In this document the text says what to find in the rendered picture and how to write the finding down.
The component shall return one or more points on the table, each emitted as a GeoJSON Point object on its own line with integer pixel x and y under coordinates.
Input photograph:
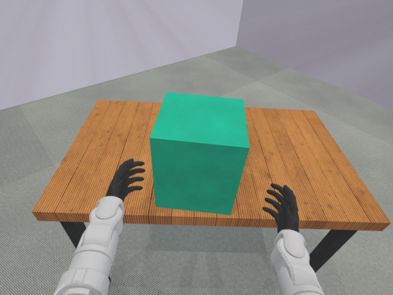
{"type": "Point", "coordinates": [286, 147]}

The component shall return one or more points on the robot left forearm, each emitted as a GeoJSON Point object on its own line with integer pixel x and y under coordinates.
{"type": "Point", "coordinates": [91, 264]}

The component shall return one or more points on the robot left hand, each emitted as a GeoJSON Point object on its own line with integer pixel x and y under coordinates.
{"type": "Point", "coordinates": [120, 182]}

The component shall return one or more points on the robot right forearm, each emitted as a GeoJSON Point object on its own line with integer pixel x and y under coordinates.
{"type": "Point", "coordinates": [291, 261]}

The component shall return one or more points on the robot right hand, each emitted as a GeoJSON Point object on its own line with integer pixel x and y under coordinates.
{"type": "Point", "coordinates": [287, 216]}

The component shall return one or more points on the carton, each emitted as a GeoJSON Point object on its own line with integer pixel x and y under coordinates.
{"type": "Point", "coordinates": [199, 146]}

